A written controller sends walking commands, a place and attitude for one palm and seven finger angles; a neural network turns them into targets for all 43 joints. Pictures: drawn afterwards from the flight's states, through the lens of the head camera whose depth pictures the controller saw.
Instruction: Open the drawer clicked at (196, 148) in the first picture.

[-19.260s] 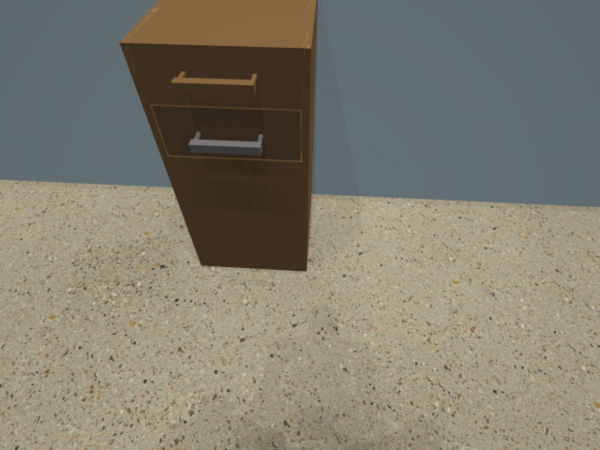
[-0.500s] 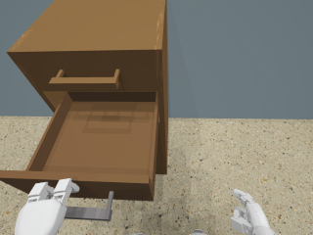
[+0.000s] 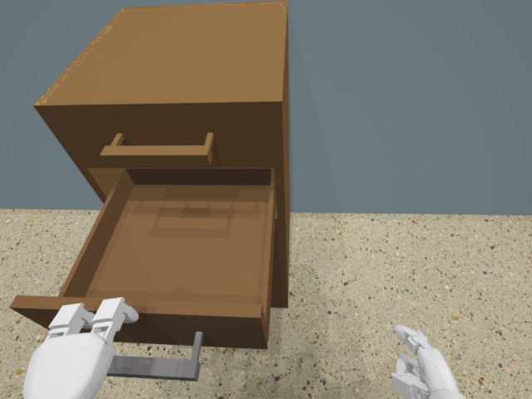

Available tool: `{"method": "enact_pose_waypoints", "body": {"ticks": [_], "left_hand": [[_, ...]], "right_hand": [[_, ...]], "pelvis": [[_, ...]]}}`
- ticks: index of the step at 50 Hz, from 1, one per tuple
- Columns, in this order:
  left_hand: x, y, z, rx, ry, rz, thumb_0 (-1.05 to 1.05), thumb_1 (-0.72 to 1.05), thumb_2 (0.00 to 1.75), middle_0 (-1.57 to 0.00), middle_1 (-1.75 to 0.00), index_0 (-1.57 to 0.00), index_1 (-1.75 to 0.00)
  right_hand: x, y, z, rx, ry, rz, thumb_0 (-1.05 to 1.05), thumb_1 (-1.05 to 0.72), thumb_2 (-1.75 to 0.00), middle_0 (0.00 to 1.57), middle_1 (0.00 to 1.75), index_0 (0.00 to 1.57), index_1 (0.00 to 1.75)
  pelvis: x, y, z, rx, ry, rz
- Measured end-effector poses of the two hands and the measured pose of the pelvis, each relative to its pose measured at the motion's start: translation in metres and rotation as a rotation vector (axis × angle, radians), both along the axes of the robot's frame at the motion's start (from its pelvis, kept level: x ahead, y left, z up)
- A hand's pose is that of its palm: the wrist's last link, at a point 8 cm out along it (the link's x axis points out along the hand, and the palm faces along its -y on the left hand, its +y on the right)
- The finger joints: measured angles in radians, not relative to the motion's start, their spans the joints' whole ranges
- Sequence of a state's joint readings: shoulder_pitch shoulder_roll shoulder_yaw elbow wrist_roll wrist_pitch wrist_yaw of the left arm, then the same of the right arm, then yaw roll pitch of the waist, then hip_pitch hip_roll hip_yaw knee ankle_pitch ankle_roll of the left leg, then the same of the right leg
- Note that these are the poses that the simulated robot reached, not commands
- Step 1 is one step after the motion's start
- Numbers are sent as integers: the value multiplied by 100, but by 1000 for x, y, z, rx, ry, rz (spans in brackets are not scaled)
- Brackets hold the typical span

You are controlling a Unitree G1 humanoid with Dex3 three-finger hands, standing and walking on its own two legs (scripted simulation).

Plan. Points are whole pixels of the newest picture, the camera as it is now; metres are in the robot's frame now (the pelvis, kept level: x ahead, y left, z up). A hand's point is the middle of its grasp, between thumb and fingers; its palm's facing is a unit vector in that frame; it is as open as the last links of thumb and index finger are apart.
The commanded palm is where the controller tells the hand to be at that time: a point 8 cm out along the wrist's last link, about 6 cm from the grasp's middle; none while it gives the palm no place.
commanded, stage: lift the hand off the handle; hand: left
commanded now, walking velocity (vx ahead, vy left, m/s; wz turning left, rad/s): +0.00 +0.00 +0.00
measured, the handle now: (142, 351) +0.20 +0.24 -0.07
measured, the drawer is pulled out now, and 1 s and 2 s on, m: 0.30 0.30 0.30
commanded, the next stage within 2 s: draw the hand back to the body in 0.80 s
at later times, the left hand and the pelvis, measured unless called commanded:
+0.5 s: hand (98, 355) +0.16 +0.23 +0.07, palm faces +0.04 -0.10 -0.99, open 13.9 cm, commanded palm +0.13 +0.22 +0.12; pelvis +0.00 -0.01 +0.01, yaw +0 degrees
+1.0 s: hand (85, 352) +0.15 +0.23 +0.09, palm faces +0.03 -0.11 -0.99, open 13.9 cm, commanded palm +0.13 +0.23 +0.14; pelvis +0.01 +0.00 +0.02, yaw +0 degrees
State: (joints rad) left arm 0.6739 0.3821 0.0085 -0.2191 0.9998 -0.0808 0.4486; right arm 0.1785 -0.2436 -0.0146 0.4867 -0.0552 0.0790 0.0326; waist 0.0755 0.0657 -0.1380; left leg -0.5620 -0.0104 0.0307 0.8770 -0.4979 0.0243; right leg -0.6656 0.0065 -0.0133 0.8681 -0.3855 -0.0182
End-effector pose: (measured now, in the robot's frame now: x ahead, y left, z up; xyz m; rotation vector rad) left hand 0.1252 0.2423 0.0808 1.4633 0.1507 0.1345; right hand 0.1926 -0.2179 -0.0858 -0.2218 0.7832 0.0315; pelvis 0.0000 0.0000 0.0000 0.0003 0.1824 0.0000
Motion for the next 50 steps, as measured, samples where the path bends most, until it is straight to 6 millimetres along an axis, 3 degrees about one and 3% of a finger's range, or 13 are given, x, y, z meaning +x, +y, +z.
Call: {"method": "enact_pose_waypoints", "body": {"ticks": [19,36,50], "left_hand": [[7,-13,29,-11,-32,-17,-1,-49,30,-32,-120,-32,-120],[8,-13,56,-8,-30,-2,-1,-49,30,-32,-120,-32,-120],[7,-7,59,-5,-27,-6,-1,-49,30,-32,-120,-32,-120]], "right_hand": [[6,6,11,35,-28,20,1,-90,-90,20,30,20,30],[13,-4,22,23,-38,17,1,-90,-90,20,30,20,30],[16,2,29,18,-45,26,1,-90,-90,20,30,20,30]], "pelvis": [[3,-2,10,3,-36,-1],[7,-8,21,2,-72,1],[5,-5,24,0,-81,2]]}}
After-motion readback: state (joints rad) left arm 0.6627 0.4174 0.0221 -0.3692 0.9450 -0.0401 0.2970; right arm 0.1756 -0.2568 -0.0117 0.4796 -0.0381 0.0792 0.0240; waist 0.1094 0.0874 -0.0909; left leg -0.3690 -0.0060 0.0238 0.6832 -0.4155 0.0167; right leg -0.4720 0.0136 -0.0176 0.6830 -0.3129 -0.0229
